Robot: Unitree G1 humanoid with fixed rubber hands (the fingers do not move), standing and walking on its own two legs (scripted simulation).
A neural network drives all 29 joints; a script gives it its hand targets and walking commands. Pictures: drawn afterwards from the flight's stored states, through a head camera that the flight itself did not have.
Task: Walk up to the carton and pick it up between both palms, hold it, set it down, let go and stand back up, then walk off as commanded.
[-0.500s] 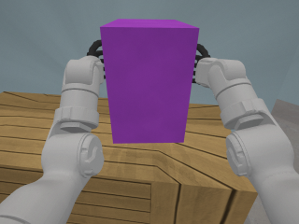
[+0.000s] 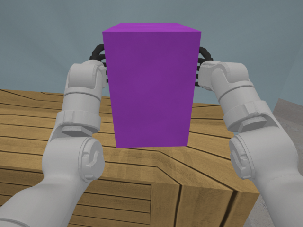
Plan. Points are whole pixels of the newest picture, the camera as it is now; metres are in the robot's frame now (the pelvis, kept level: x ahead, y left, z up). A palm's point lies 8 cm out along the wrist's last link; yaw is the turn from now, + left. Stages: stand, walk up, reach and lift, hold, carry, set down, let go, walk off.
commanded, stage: hold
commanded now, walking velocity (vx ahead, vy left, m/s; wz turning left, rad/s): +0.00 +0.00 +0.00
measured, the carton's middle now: (150, 78) +0.41 -0.01 +0.30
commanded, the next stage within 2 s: none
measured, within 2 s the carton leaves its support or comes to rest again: neither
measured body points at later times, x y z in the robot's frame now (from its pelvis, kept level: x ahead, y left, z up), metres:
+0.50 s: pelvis +0.01 +0.00 +0.00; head -0.09 +0.01 +0.44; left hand +0.40 +0.13 +0.33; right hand +0.39 -0.14 +0.32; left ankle +0.02 +0.13 -0.75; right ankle +0.00 -0.12 -0.75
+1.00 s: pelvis +0.00 +0.00 +0.00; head -0.11 +0.01 +0.44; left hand +0.38 +0.14 +0.34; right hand +0.37 -0.13 +0.33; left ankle +0.02 +0.13 -0.75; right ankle +0.00 -0.12 -0.75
